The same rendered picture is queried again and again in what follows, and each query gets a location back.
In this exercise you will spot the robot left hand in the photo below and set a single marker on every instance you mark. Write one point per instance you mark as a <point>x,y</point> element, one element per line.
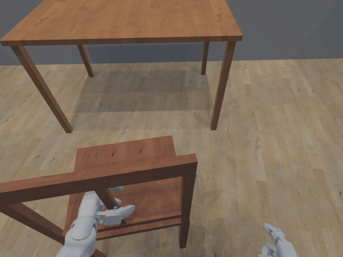
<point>92,206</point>

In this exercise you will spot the left robot forearm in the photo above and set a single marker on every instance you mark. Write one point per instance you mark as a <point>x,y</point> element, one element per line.
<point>80,240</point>

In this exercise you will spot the chair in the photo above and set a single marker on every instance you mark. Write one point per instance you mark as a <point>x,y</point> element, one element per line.
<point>149,171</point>

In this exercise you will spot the robot right hand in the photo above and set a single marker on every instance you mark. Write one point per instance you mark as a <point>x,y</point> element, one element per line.
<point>283,249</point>

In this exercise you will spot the table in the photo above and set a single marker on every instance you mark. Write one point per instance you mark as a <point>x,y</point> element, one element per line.
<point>70,22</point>

